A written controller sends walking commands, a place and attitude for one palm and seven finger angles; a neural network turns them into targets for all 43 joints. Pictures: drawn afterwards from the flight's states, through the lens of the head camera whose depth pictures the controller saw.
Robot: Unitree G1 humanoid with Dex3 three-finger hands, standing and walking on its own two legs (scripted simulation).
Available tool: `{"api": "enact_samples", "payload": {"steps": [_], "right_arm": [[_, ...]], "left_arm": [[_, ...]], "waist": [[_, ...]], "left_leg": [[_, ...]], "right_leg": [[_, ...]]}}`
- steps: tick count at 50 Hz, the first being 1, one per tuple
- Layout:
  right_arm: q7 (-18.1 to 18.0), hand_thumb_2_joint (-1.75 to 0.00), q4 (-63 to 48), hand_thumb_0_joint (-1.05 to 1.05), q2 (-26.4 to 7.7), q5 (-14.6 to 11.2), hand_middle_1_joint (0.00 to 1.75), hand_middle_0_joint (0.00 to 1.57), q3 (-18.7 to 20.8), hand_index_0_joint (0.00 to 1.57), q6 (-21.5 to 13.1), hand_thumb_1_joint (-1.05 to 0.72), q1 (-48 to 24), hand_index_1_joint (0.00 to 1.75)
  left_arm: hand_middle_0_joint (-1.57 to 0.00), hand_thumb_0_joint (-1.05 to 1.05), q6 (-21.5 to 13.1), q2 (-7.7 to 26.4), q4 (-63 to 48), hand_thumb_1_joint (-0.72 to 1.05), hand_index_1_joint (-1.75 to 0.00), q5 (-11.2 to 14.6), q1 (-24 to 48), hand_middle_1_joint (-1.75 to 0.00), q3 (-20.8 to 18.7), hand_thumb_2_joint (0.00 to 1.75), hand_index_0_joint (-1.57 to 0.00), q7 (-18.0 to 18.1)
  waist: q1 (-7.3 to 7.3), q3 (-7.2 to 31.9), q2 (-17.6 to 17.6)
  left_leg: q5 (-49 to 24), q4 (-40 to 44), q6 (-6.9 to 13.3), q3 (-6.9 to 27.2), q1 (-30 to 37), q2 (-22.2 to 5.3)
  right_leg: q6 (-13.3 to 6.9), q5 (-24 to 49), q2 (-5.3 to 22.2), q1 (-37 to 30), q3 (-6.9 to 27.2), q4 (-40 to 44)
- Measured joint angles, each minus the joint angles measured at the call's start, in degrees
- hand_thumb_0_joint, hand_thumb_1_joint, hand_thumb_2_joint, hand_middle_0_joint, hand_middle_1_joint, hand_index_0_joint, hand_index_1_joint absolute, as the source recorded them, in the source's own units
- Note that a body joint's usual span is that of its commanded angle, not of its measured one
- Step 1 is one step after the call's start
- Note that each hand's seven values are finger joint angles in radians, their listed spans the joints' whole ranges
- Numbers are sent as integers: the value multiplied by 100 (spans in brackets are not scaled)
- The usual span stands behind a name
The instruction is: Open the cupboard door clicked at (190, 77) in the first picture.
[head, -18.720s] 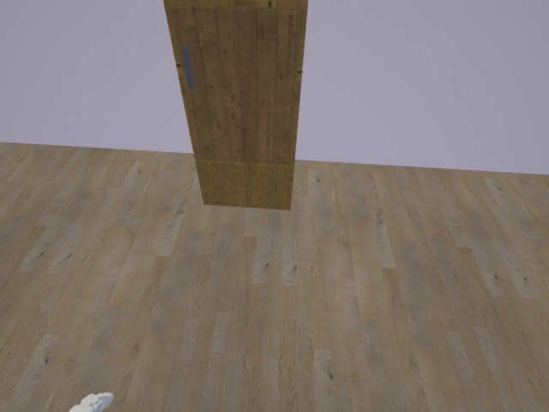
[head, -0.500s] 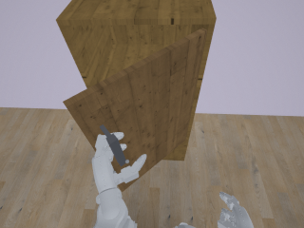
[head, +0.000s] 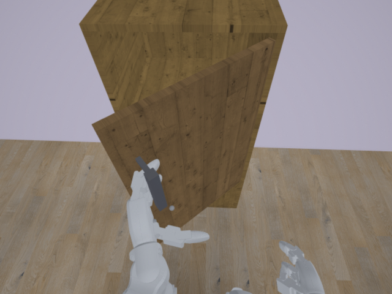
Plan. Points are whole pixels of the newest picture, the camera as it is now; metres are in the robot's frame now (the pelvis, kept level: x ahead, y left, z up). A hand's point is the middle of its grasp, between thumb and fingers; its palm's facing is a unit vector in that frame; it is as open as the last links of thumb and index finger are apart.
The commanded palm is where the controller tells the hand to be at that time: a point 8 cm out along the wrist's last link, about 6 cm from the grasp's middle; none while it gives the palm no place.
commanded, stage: slide the hand sideways off the handle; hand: left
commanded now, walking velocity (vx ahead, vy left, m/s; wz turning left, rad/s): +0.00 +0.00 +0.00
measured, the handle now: (151, 184) +0.33 +0.11 +0.05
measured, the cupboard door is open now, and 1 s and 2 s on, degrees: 42 46 46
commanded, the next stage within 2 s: draw the hand back to the body in 1.24 s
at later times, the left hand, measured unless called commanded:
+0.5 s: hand (170, 233) +0.23 +0.06 +0.05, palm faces -0.11 -0.99 +0.00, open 16.2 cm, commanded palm +0.21 +0.13 +0.05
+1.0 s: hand (136, 257) +0.19 +0.11 +0.05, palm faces -0.03 -1.00 +0.00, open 16.0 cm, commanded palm +0.16 +0.18 +0.05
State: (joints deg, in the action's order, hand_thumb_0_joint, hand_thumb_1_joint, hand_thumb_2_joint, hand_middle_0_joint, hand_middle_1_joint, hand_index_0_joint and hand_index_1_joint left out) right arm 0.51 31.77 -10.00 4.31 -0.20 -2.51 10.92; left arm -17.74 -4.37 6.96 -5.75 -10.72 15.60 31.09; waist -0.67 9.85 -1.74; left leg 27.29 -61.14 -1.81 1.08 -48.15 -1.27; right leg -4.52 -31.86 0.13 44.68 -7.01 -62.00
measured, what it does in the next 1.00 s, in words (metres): stands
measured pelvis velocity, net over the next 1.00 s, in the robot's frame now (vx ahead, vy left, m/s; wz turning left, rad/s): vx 0.00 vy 0.02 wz -0.02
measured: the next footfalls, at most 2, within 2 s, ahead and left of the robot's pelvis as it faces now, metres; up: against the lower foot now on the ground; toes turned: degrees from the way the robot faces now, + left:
none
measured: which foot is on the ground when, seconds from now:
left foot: down 0.00-1.00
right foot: down 0.00-1.00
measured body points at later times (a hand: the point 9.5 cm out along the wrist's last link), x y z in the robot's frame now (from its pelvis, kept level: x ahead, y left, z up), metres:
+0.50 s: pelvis -0.01 +0.03 -0.01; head +0.04 +0.03 +0.44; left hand +0.23 +0.11 +0.05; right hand +0.16 -0.19 -0.09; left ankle +0.02 +0.14 -0.66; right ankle -0.01 -0.07 -0.66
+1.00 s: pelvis +0.00 +0.02 -0.01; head +0.05 +0.01 +0.43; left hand +0.18 +0.17 +0.05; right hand +0.19 -0.20 -0.09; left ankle +0.02 +0.14 -0.66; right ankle -0.01 -0.07 -0.66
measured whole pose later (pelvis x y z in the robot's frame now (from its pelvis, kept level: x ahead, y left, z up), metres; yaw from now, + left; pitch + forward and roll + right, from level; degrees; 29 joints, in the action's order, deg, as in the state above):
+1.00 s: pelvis +0.00 +0.02 -0.01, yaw -1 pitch +15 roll -1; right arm 1.0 22.6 -11.5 0.8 -0.3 -1.2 13.1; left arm -23.5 6.1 -12.6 2.8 -34.4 10.7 1.6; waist 0.4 9.0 -1.7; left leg 30.4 -67.1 -0.1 0.0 -51.4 -1.5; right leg -3.0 -33.7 0.1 47.6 -5.8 -66.6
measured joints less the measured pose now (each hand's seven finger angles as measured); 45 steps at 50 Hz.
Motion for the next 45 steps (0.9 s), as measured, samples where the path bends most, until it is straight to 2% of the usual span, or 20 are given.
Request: {"api": "enact_samples", "payload": {"steps": [3, 4, 5, 7, 10, 12, 13, 15, 17, 22, 24, 27, 33, 38, 45], "right_arm": [[21, -90, -5, 1, 18, -5, 30, 20, -20, 20, 23, -91, -26, 30], [44, -90, -23, 1, 11, -18, 30, 20, -42, 20, 17, -91, -26, 30], [71, -90, -75, 1, -3, -38, 30, 20, -56, 20, 17, -91, -1, 30], [86, -90, -186, 1, -51, -79, 30, 20, -57, 20, 18, -91, 75, 30], [73, -90, -298, 1, -150, -183, 30, 20, -44, 20, 8, -91, 146, 30], [47, -90, -372, 1, -206, -268, 30, 20, -38, 20, -10, -91, 172, 30], [34, -90, -410, 1, -222, -302, 30, 20, -36, 20, -19, -91, 184, 30], [19, -90, -490, 1, -232, -342, 30, 20, -37, 20, -29, -91, 217, 30], [36, -90, -574, 1, -217, -337, 30, 20, -38, 20, -20, -91, 264, 30], [134, -90, -723, 1, -124, -272, 30, 20, -52, 20, 91, -91, 339, 30], [156, -90, -741, 1, -87, -267, 30, 20, -69, 20, 153, -91, 333, 30], [145, -90, -762, 1, -48, -280, 30, 20, -110, 20, 237, -91, 326, 30], [102, -90, -843, 1, -46, -318, 30, 20, -178, 20, 261, -91, 331, 30], [101, -90, -905, 1, -54, -307, 30, 20, -168, 20, 202, -91, 324, 30], [98, -90, -930, 1, -114, -313, 30, 20, -75, 20, 161, -91, 256, 30]], "left_arm": [[-32, -2, 56, 10, 19, -49, -60, 2, 37, -54, 49, 30, -31, 18], [-32, -2, 55, 33, -9, -49, -58, -34, 15, -52, 46, 30, -31, -74], [-31, -2, 19, 96, -66, -49, -56, -43, -34, -50, 23, 30, -29, -346], [-27, -2, -132, 347, -153, -49, -51, 31, -102, -46, 7, 30, -25, -1120], [-23, -2, -304, 765, -296, -49, -44, 295, -178, -40, 79, 30, -18, -2218], [-21, -2, -337, 839, -397, -49, -40, 562, -248, -37, 156, 30, -16, -2630], [-20, -2, -322, 803, -442, -50, -38, 676, -290, -36, 181, 30, -16, -2713], [-18, -2, -267, 644, -517, -50, -36, 794, -371, -34, 213, 30, -15, -2674], [-17, -2, -203, 464, -586, -50, -34, 734, -440, -32, 240, 30, -15, -2462], [-16, -2, -123, 362, -721, -50, -32, 150, -511, -31, 345, 30, -17, -1943], [-16, -2, -114, 428, -786, -50, -32, 63, -550, -31, 360, 30, -17, -1913], [-17, -2, -76, 553, -921, -50, -32, 103, -675, -31, 333, 30, -18, -1991], [-18, -2, -19, 657, -1223, -50, -32, 342, -1083, -31, 255, 30, -20, -2174], [-18, -2, -174, 670, -1433, -50, -33, 427, -1488, -31, 118, 30, -22, -2331], [-19, -2, -449, 942, -1775, -50, -33, 581, -2039, -31, -201, 30, -21, -2672]], "waist": [[11, 2, -6], [-1, -7, 2], [-2, -19, 14], [30, -52, 22], [48, -120, -40], [33, -180, -105], [21, -205, -126], [-5, -238, -130], [-23, -227, -96], [-43, -131, 22], [-41, -127, 41], [-24, -146, 36], [6, -164, -37], [41, -129, 13], [86, -101, 41]], "left_leg": [[8, -20, 31, -10, 8, 1], [6, -26, 45, -14, 3, 14], [2, -40, 61, -17, -16, 30], [1, -90, 90, -16, -64, 58], [20, -189, 135, -18, -112, 76], [39, -239, 170, -37, -105, 67], [47, -253, 188, -56, -96, 60], [53, -261, 222, -105, -82, 55], [53, -271, 249, -156, -106, 58], [98, -394, 287, -235, -256, 57], [127, -443, 293, -244, -276, 48], [153, -454, 297, -247, -231, 30], [148, -348, 298, -235, -89, 23], [173, -346, 273, -230, -108, 16], [268, -507, 210, -158, -247, -8]], "right_leg": [[26, 15, 1, -19, 10, 11], [36, 17, 14, -15, 14, 2], [45, 15, 31, 2, 15, -18], [65, 9, 61, 42, 13, -69], [107, 7, 82, 66, 14, -131], [140, 21, 75, 48, 34, -138], [158, 32, 70, 41, 53, -137], [191, 53, 68, 41, 102, -137], [218, 64, 76, 86, 152, -159], [249, 29, 87, 272, 231, -308], [253, 9, 79, 293, 242, -349], [256, 4, 59, 244, 247, -336], [268, 28, 44, 88, 239, -197], [248, -8, 35, 117, 237, -213], [185, -126, 10, 236, 170, -374]]}}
